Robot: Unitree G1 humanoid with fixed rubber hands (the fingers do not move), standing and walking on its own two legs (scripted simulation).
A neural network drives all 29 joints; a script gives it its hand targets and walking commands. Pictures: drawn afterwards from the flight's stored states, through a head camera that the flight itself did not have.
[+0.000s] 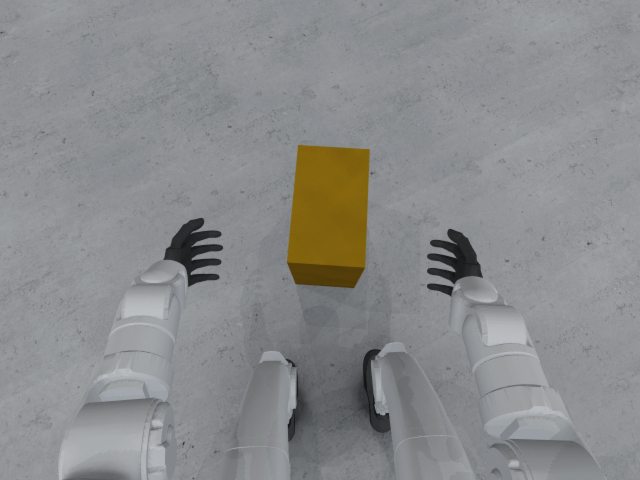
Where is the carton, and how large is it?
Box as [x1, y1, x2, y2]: [287, 145, 369, 287]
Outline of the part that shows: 298,145 287,263 295,283 354,287 364,268 369,149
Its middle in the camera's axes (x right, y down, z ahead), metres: +0.02 -0.04 +1.00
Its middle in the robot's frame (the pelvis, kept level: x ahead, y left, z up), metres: +0.56 -0.02 -0.55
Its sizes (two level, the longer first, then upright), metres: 0.284 0.169 0.289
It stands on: the floor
